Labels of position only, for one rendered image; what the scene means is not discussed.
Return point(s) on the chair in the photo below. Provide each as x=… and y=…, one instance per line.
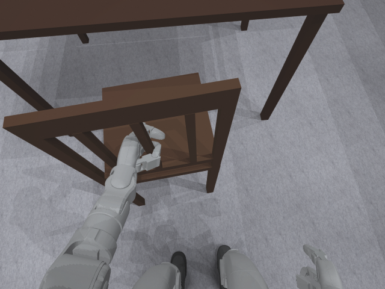
x=177, y=105

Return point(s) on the robot right thigh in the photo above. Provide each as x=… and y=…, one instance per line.
x=237, y=271

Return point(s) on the robot left upper arm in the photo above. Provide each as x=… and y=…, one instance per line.
x=77, y=272

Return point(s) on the robot right hand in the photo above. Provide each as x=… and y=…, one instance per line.
x=325, y=275

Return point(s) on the table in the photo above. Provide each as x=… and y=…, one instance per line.
x=20, y=19

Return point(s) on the robot left hand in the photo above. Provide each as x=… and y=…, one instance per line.
x=131, y=150

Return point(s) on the left robot forearm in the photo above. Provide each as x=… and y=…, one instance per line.
x=98, y=236

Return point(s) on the right robot foot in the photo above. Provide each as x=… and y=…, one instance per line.
x=221, y=251

